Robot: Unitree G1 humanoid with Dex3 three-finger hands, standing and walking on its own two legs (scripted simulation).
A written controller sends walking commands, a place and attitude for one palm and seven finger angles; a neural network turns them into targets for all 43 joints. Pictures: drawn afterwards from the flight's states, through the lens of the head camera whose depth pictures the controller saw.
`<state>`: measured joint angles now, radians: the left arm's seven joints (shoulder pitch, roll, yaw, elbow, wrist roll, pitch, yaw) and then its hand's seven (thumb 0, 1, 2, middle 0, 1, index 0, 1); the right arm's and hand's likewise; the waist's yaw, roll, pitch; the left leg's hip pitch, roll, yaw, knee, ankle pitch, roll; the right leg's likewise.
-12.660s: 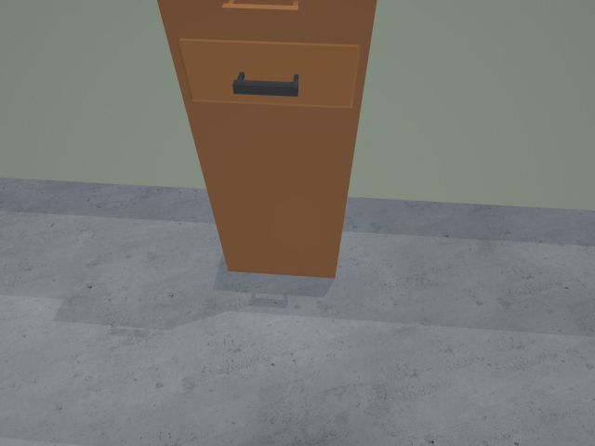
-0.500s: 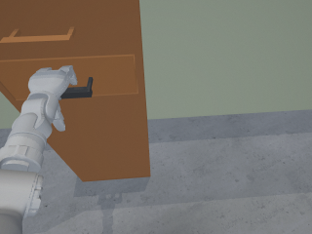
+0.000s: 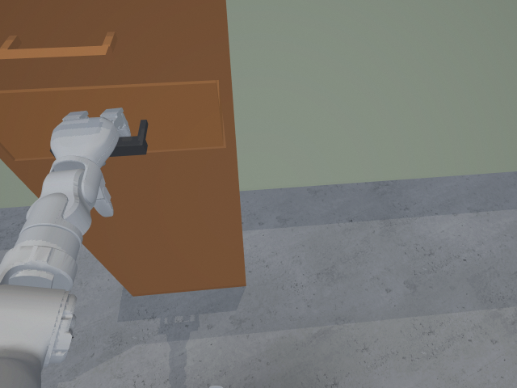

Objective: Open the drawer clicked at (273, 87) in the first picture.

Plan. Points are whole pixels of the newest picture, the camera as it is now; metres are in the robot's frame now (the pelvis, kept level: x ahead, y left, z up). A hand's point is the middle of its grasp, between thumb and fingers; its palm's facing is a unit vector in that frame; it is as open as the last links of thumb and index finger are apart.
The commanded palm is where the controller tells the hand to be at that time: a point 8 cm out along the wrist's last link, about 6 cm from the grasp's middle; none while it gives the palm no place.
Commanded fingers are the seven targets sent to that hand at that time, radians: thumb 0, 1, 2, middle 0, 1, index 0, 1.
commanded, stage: lower the fingers behind the handle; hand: left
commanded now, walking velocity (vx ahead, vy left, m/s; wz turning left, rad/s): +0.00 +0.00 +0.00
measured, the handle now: (103, 138) +0.50 +0.26 +0.10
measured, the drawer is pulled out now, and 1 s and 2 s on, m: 0.00 0.00 0.12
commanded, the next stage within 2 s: close the thumb around the handle in 0.10 s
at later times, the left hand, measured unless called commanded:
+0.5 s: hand (95, 165) +0.45 +0.27 +0.08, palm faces -0.03 -0.03 -1.00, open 11.2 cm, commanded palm +0.44 +0.26 +0.14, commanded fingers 0.00 0.40 0.68 -0.36 -1.30 -0.36 -1.30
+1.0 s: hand (95, 169) +0.45 +0.27 +0.08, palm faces -0.04 -0.04 -1.00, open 5.4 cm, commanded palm +0.43 +0.26 +0.14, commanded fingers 0.00 0.90 0.90 -0.40 -1.35 -0.40 -1.35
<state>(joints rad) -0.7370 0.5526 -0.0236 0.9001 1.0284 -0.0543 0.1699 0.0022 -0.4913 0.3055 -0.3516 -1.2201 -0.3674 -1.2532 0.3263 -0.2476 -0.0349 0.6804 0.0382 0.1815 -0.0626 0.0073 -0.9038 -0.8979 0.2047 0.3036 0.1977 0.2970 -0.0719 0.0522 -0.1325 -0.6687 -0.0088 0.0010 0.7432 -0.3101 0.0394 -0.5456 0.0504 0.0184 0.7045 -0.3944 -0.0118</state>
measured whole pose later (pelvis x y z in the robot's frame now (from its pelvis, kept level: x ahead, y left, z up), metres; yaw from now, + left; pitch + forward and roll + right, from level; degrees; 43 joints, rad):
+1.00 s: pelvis +0.01 +0.00 +0.00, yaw +0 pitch +13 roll -2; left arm -0.64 0.56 -0.01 0.79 1.00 -0.07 0.12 0.01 0.75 0.83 -0.41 -1.35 -0.41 -1.35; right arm 0.30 -0.25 -0.05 0.66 0.03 0.19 -0.06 0.01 -0.90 -0.90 0.21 0.30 0.20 0.30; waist -0.05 0.05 -0.13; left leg -0.63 -0.01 0.00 0.73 -0.33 0.04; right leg -0.50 0.05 0.02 0.68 -0.40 -0.01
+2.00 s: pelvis +0.01 +0.00 +0.01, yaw +1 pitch +6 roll +0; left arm -0.12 0.50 -0.04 0.21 0.92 0.02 0.10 0.02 0.73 0.83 -0.41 -1.35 -0.41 -1.35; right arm 0.16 -0.25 -0.03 0.63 0.03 0.15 -0.07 0.01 -0.90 -0.90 0.20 0.30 0.20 0.30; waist 0.04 0.07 -0.09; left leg -0.47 -0.03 0.00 0.66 -0.30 0.03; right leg -0.35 0.03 0.01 0.64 -0.40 -0.02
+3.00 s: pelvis +0.01 -0.01 +0.01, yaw +1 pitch +4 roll +0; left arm 0.37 0.49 0.02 -0.22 0.89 0.01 0.15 0.04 0.72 0.81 -0.39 -1.35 -0.41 -1.35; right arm 0.09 -0.23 0.01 0.60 0.00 0.11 -0.04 0.01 -0.90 -0.90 0.20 0.30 0.20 0.30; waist 0.08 0.07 -0.07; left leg -0.41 -0.02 0.00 0.65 -0.31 0.03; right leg -0.29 0.03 0.02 0.63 -0.40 -0.02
